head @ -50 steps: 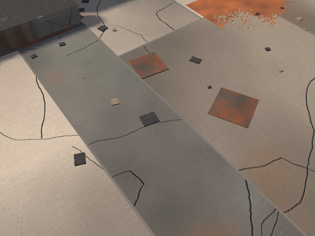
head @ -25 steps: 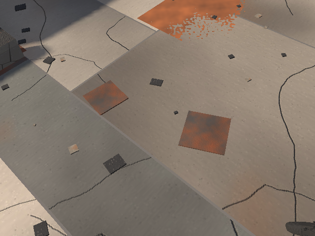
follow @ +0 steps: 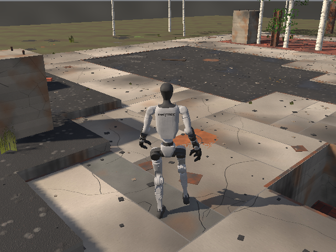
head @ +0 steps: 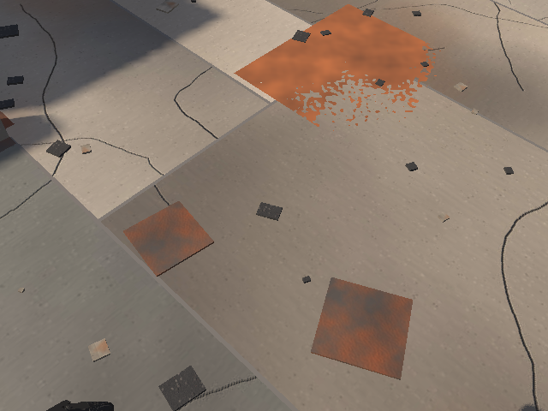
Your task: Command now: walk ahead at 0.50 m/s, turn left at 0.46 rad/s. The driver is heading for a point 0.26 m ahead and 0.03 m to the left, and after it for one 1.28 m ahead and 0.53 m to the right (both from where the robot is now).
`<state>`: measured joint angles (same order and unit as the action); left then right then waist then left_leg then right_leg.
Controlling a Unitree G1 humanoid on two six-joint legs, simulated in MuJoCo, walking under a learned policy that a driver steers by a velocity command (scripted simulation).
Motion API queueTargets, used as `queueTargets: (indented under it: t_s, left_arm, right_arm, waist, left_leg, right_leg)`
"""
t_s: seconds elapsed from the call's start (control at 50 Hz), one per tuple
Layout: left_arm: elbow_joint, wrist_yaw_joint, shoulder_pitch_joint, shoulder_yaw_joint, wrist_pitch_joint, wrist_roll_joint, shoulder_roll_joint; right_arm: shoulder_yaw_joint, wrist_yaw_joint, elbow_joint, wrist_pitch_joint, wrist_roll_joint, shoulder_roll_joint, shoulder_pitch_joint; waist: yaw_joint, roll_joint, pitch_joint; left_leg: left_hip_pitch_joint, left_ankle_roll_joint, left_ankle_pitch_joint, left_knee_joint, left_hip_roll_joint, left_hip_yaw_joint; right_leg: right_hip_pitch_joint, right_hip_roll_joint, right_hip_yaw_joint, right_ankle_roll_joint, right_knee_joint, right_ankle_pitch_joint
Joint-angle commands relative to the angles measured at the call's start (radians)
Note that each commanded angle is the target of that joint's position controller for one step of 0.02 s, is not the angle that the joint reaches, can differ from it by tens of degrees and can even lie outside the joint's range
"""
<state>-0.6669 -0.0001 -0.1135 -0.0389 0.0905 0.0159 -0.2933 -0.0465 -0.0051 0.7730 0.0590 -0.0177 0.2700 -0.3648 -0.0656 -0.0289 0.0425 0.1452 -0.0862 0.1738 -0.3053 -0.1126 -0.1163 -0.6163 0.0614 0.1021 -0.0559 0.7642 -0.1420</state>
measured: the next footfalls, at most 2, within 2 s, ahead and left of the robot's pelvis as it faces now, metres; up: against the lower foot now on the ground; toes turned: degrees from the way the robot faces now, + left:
right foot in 0.18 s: +0.29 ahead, -0.13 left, +0.00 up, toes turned +7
left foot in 0.64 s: +0.30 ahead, +0.09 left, +0.00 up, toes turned -15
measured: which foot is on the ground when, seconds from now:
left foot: down 0.00-0.20, up 0.22-0.62, down 0.64-1.00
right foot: up 0.00-0.16, down 0.18-0.64, up 0.66-1.00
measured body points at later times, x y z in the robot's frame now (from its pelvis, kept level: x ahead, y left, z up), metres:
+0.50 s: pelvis +0.19 -0.04 -0.01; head +0.23 -0.06 +0.44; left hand +0.31 +0.23 -0.11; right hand +0.33 -0.33 -0.12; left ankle +0.24 +0.12 -0.71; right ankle +0.25 -0.13 -0.75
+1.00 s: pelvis +0.21 -0.02 -0.01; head +0.25 -0.04 +0.44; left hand +0.46 +0.18 -0.11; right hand +0.24 -0.34 -0.11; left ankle +0.26 +0.10 -0.75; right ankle +0.16 -0.15 -0.72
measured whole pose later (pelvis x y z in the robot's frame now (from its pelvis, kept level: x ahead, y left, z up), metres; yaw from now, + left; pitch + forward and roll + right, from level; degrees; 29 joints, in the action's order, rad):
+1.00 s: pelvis +0.21 -0.02 -0.01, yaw -22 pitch +1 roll +0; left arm -0.65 0.00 -0.18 -0.07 -0.07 -0.02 -0.31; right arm -0.06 0.02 0.71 -0.02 0.00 0.28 -0.15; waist -0.02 -0.01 0.06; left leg 0.23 0.01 0.23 -0.45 0.07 0.10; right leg -0.38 0.03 0.00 -0.09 0.78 -0.38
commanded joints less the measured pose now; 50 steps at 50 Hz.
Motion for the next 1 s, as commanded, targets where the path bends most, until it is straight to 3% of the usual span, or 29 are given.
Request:
queueTargets:
  t_s: [0.02, 0.06, 0.12, 0.16, 0.18, 0.2, 0.22, 0.24, 0.26, 0.28, 0.3, 0.32, 0.36, 0.4, 0.44, 0.5, 0.56, 0.62, 0.64, 0.66, 0.68, 0.7, 0.72, 0.76, 0.8, 0.86, 0.92, 1.0]
  left_arm:
    - [0.079, -0.005, 0.098, -0.01, 0.019, -0.007, -0.049]
    - [0.084, -0.014, 0.134, -0.012, 0.026, -0.013, -0.056]
    - [0.075, -0.027, 0.131, -0.021, 0.037, -0.002, -0.071]
    - [0.047, -0.026, 0.05, -0.032, 0.042, 0.004, -0.092]
    - [0.027, -0.023, -0.029, -0.04, 0.046, 0.01, -0.117]
    - [0.015, -0.021, -0.138, -0.049, 0.047, 0.024, -0.178]
    - [-0.01, -0.025, -0.176, -0.048, 0.027, 0.018, -0.177]
    - [-0.016, -0.034, -0.189, -0.036, 0.013, -0.02, -0.122]
    - [0.0, -0.035, -0.114, -0.031, 0.002, -0.036, -0.107]
    - [0.012, -0.035, -0.067, -0.031, -0.01, -0.032, -0.111]
    - [0.02, -0.032, -0.039, -0.035, -0.021, -0.028, -0.128]
    - [0.019, -0.028, -0.031, -0.042, -0.029, -0.019, -0.146]
    - [0.021, -0.021, -0.018, -0.049, -0.045, -0.011, -0.148]
    - [0.023, -0.009, -0.028, -0.059, -0.058, -0.013, -0.162]
    - [0.026, 0.005, -0.026, -0.066, -0.072, -0.024, -0.172]
    - [0.028, 0.019, -0.026, -0.071, -0.091, -0.029, -0.174]
    - [0.026, 0.026, -0.046, -0.075, -0.108, -0.03, -0.174]
    - [0.031, 0.033, -0.04, -0.071, -0.126, -0.044, -0.16]
    - [0.03, 0.033, -0.079, -0.058, -0.128, -0.042, -0.121]
    - [0.052, 0.033, -0.104, -0.052, -0.122, -0.041, -0.084]
    - [0.042, 0.032, -0.12, -0.076, -0.111, -0.029, -0.168]
    - [0.023, 0.03, -0.147, -0.094, -0.113, -0.032, -0.21]
    - [-0.003, 0.033, -0.167, -0.098, -0.125, -0.036, -0.204]
    - [-0.011, 0.038, -0.172, -0.089, -0.147, -0.034, -0.158]
    - [0.021, 0.033, -0.122, -0.077, -0.149, -0.042, -0.127]
    - [0.068, 0.021, -0.051, -0.062, -0.144, -0.042, -0.104]
    - [0.091, 0.005, -0.037, -0.051, -0.143, -0.037, -0.093]
    - [0.101, -0.012, -0.058, -0.061, -0.153, -0.038, -0.113]
  right_arm:
    - [-0.052, 0.021, -0.061, 0.003, -0.007, 0.189, 0.007]
    - [-0.05, 0.026, -0.044, -0.006, -0.008, 0.183, -0.024]
    - [-0.041, 0.034, -0.02, -0.019, 0.004, 0.155, -0.053]
    - [-0.04, 0.034, -0.026, -0.023, 0.01, 0.157, -0.012]
    - [-0.034, 0.032, -0.035, -0.021, 0.015, 0.144, -0.003]
    - [-0.018, 0.032, -0.059, -0.015, 0.039, 0.107, -0.028]
    - [0.002, 0.025, -0.026, -0.012, 0.035, 0.057, -0.193]
    - [-0.009, 0.02, -0.018, -0.016, 0.03, 0.132, -0.197]
    - [-0.023, 0.022, -0.038, -0.025, 0.02, 0.174, -0.079]
    - [-0.027, 0.028, -0.059, -0.034, 0.022, 0.179, 0.009]
    - [-0.034, 0.035, -0.077, -0.044, 0.027, 0.18, 0.062]
    - [-0.035, 0.041, -0.088, -0.052, 0.028, 0.166, 0.069]
    - [-0.027, 0.05, -0.086, -0.061, 0.024, 0.123, 0.05]
    - [-0.027, 0.057, -0.089, -0.064, 0.027, 0.11, 0.065]
    - [-0.028, 0.058, -0.097, -0.07, 0.027, 0.111, 0.098]
    - [-0.028, 0.052, -0.115, -0.066, 0.024, 0.109, 0.157]
    - [-0.029, 0.041, -0.129, -0.044, 0.017, 0.115, 0.19]
    - [-0.04, 0.028, -0.112, -0.022, 0.012, 0.128, 0.141]
    - [-0.052, 0.032, -0.115, -0.022, 0.025, 0.18, 0.124]
    - [-0.07, 0.035, -0.127, -0.036, 0.057, 0.267, 0.166]
    - [-0.064, 0.031, -0.139, -0.036, 0.079, 0.226, 0.179]
    - [-0.047, 0.034, -0.154, -0.035, 0.067, 0.175, 0.224]
    - [-0.04, 0.036, -0.161, -0.035, 0.049, 0.143, 0.262]
    - [-0.031, 0.042, -0.159, -0.039, 0.027, 0.126, 0.276]
    - [-0.033, 0.046, -0.149, -0.049, 0.033, 0.132, 0.249]
    - [-0.046, 0.052, -0.131, -0.064, 0.035, 0.16, 0.198]
    - [-0.062, 0.043, -0.13, -0.071, 0.028, 0.2, 0.215]
    - [-0.074, 0.028, -0.115, -0.069, 0.005, 0.222, 0.22]
  waist:
    - [0.0, 0.108, -0.031]
    - [-0.011, 0.115, -0.029]
    - [-0.012, 0.136, -0.049]
    - [0.042, 0.139, -0.084]
    - [0.082, 0.121, -0.145]
    - [0.1, 0.003, -0.287]
    - [0.058, -0.22, -0.41]
    - [0.068, -0.162, -0.414]
    - [0.083, -0.087, -0.277]
    - [0.088, -0.023, -0.198]
    - [0.08, 0.003, -0.137]
    - [0.059, -0.017, -0.117]
    - [0.036, -0.077, -0.119]
    - [0.039, -0.096, -0.154]
    - [0.046, -0.089, -0.173]
    - [0.061, -0.103, -0.149]
    - [0.075, -0.121, -0.133]
    - [0.036, -0.113, -0.129]
    - [0.049, -0.029, -0.157]
    - [0.097, 0.254, -0.113]
    - [0.078, 0.272, -0.111]
    - [0.097, 0.202, -0.098]
    - [0.108, 0.156, -0.08]
    - [0.097, 0.155, -0.058]
    - [0.072, 0.172, -0.051]
    - [0.027, 0.198, -0.081]
    - [0.022, 0.21, -0.103]
    - [0.037, 0.218, -0.107]
  left_leg:
    - [0.081, -0.127, -0.189, 0.086, 0.199, -0.175]
    - [0.057, -0.112, -0.212, 0.054, 0.21, -0.18]
    - [-0.063, -0.073, -0.35, -0.049, 0.243, -0.187]
    - [-0.1, -0.04, -0.527, -0.163, 0.231, -0.163]
    - [-0.079, -0.008, -0.569, -0.281, 0.188, -0.128]
    - [0.074, 0.031, -0.327, -0.515, 0.124, -0.087]
    - [0.31, 0.112, 0.392, -0.816, 0.022, -0.007]
    - [0.368, 0.128, 0.477, -0.887, 0.059, -0.038]
    - [0.425, 0.145, 0.425, -0.929, 0.092, -0.029]
    - [0.449, 0.152, 0.382, -0.917, 0.106, -0.003]
    - [0.454, 0.156, 0.35, -0.882, 0.116, 0.009]
    - [0.409, 0.155, 0.319, -0.828, 0.126, 0.01]
    - [0.333, 0.16, 0.299, -0.695, 0.112, 0.031]
    - [0.296, 0.169, 0.271, -0.616, 0.094, 0.037]
    - [0.263, 0.172, 0.203, -0.553, 0.089, 0.025]
    - [0.233, 0.171, 0.148, -0.467, 0.077, 0.013]
    - [0.205, 0.159, 0.146, -0.354, 0.067, 0.005]
    - [0.056, 0.12, -0.006, -0.079, 0.086, 0.023]
    - [-0.054, 0.069, -0.042, -0.029, 0.227, -0.074]
    - [-0.067, -0.067, -0.164, 0.019, 0.421, -0.31]
    - [0.004, -0.167, -0.247, 0.029, 0.515, -0.393]
    - [0.025, -0.161, -0.259, 0.011, 0.485, -0.316]
    - [0.028, -0.118, -0.232, -0.005, 0.417, -0.217]
    - [0.01, -0.097, -0.274, -0.022, 0.368, -0.118]
    - [-0.015, -0.11, -0.314, -0.016, 0.342, -0.046]
    - [-0.113, -0.137, -0.344, -0.023, 0.374, -0.026]
    - [-0.079, -0.14, -0.376, -0.028, 0.395, 0.023]
    - [-0.069, -0.122, -0.376, -0.071, 0.422, 0.05]
  right_leg:
    - [0.107, -0.061, -0.041, -0.02, -0.168, 0.186]
    - [0.141, -0.076, -0.042, -0.011, -0.229, 0.239]
    - [0.165, -0.079, -0.042, 0.035, -0.292, 0.245]
    - [0.264, -0.093, -0.072, 0.087, -0.344, 0.235]
    - [0.401, -0.061, -0.059, 0.124, -0.368, 0.366]
    - [0.68, 0.096, 0.119, 0.211, -0.274, 0.724]
    - [0.925, 0.317, 0.403, 0.403, -0.254, 0.922]
    - [0.888, 0.308, 0.514, 0.412, -0.312, 0.717]
    - [0.779, 0.257, 0.44, 0.37, -0.338, 0.566]
    - [0.67, 0.213, 0.382, 0.338, -0.368, 0.49]
    - [0.568, 0.184, 0.347, 0.324, -0.395, 0.446]
    - [0.486, 0.153, 0.322, 0.308, -0.422, 0.405]
    - [0.407, 0.098, 0.274, 0.291, -0.447, 0.359]
    - [0.386, 0.088, 0.276, 0.298, -0.452, 0.329]
    - [0.358, 0.077, 0.29, 0.289, -0.462, 0.202]
    - [0.314, 0.054, 0.327, 0.27, -0.475, 0.012]
    - [0.341, 0.051, 0.385, 0.259, -0.451, -0.008]
    - [0.33, 0.005, 0.398, 0.202, -0.373, 0.009]
    - [0.255, -0.049, 0.338, 0.15, -0.264, -0.158]
    - [0.075, -0.209, 0.126, 0.087, -0.068, -0.394]
    - [0.054, -0.183, 0.074, 0.04, 0.176, -0.484]
    - [0.057, -0.148, 0.07, 0.018, 0.294, -0.431]
    - [0.051, -0.137, 0.055, -0.002, 0.348, -0.375]
    - [0.011, -0.124, 0.032, -0.035, 0.444, -0.303]
    - [0.001, -0.105, -0.02, -0.055, 0.394, -0.261]
    - [0.008, -0.06, -0.05, -0.071, 0.249, -0.254]
    - [0.134, -0.036, -0.1, -0.053, 0.101, -0.26]
    - [0.246, -0.048, -0.147, -0.004, -0.091, -0.214]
